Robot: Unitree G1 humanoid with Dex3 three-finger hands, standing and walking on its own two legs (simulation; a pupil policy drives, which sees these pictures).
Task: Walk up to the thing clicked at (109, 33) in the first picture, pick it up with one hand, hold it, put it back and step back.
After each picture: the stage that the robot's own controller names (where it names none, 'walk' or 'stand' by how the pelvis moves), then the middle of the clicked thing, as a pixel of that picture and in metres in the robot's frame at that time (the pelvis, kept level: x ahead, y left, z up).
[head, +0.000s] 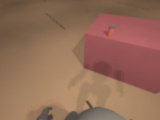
stand; (110, 31) +0.94 -0.19 +0.03
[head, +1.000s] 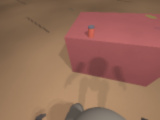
walk; (91, 31) +0.83 +0.08 +0.04
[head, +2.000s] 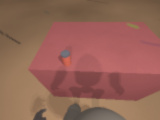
walk; (66, 58) +0.42 +0.22 +0.05
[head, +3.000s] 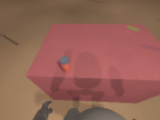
stand; (65, 64) +0.38 +0.20 +0.03
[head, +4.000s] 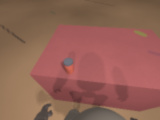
stand; (69, 66) +0.37 +0.18 +0.03
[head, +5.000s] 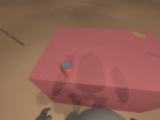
stand; (67, 69) +0.35 +0.19 +0.02
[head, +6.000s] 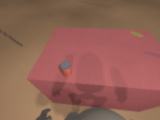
stand; (66, 69) +0.35 +0.20 +0.02
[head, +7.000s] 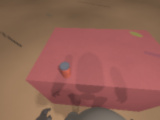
stand; (65, 70) +0.34 +0.20 +0.02
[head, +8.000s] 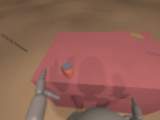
rise first; (68, 70) +0.35 +0.21 +0.03
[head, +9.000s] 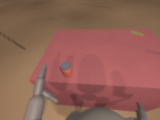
go down; (66, 70) +0.34 +0.21 +0.03
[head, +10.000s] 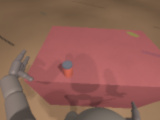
go down; (67, 69) +0.35 +0.18 +0.04
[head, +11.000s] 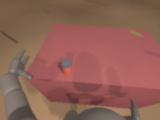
approach; (67, 67) +0.35 +0.19 +0.04
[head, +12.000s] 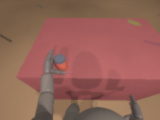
close; (61, 63) +0.35 +0.21 +0.07
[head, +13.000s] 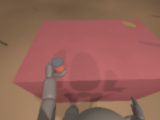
lift; (59, 67) +0.33 +0.21 +0.07
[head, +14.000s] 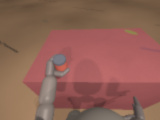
lift; (61, 65) +0.29 +0.19 +0.17
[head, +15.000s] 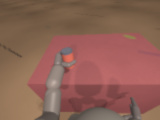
lift; (68, 58) +0.34 +0.16 +0.19
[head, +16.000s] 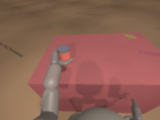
hold; (65, 56) +0.34 +0.18 +0.21
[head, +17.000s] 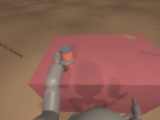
hold; (67, 56) +0.34 +0.16 +0.20
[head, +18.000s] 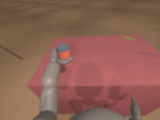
crouch; (64, 55) +0.33 +0.17 +0.23
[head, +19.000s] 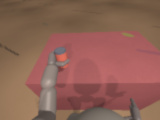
crouch; (61, 57) +0.35 +0.20 +0.18
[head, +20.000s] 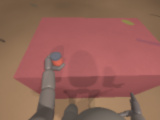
lower; (57, 61) +0.38 +0.22 +0.06
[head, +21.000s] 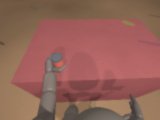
lower; (58, 62) +0.37 +0.22 +0.08
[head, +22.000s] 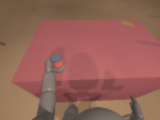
lower; (58, 63) +0.37 +0.22 +0.07
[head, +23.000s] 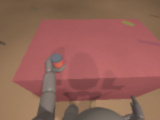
lower; (58, 63) +0.37 +0.22 +0.07
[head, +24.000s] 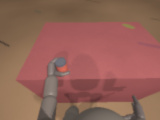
open; (62, 67) +0.34 +0.20 +0.07
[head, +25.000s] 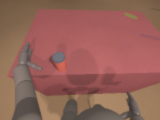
sink last; (60, 62) +0.35 +0.19 +0.08
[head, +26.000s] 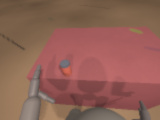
sink last; (66, 68) +0.35 +0.21 +0.06
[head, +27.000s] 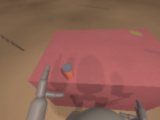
stand; (68, 72) +0.33 +0.19 +0.03
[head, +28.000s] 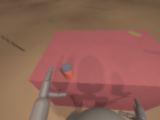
stand; (68, 71) +0.34 +0.20 +0.03
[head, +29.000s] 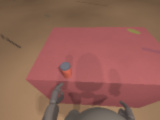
stand; (66, 70) +0.33 +0.20 +0.03
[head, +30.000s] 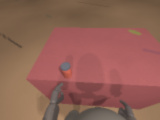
stand; (66, 70) +0.33 +0.20 +0.03
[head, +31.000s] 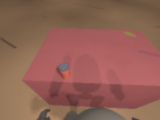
walk; (64, 71) +0.33 +0.20 +0.03
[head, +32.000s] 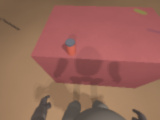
walk; (70, 47) +0.48 +0.17 +0.05
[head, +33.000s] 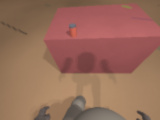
walk; (73, 30) +0.75 +0.23 +0.05
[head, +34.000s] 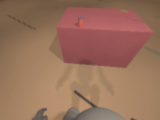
stand; (80, 22) +1.04 +0.19 +0.05
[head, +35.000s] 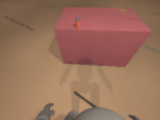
stand; (78, 23) +1.02 +0.20 +0.03
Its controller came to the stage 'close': yes
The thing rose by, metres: 0.19
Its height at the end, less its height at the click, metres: +0.00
